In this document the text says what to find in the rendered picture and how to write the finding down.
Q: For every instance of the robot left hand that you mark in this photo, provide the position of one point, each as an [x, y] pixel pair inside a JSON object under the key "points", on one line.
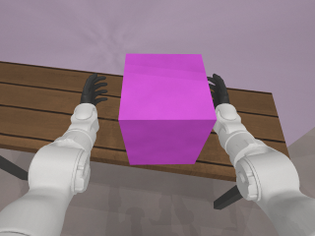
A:
{"points": [[89, 94]]}

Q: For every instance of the robot right upper arm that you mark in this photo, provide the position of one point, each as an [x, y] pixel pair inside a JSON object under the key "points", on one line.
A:
{"points": [[269, 180]]}

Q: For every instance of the carton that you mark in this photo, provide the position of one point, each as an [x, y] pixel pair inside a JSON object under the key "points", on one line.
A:
{"points": [[166, 108]]}

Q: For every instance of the robot left upper arm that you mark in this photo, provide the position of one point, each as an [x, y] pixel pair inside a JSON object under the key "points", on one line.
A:
{"points": [[57, 174]]}

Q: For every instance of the robot right hand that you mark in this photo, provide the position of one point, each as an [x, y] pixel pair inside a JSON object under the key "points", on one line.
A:
{"points": [[219, 93]]}

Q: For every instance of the table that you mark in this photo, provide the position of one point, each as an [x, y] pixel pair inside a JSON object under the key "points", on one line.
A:
{"points": [[37, 102]]}

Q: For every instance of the robot left forearm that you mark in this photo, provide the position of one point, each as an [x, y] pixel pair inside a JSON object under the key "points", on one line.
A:
{"points": [[80, 134]]}

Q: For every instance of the robot right forearm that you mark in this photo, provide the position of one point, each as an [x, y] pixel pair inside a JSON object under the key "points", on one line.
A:
{"points": [[235, 139]]}

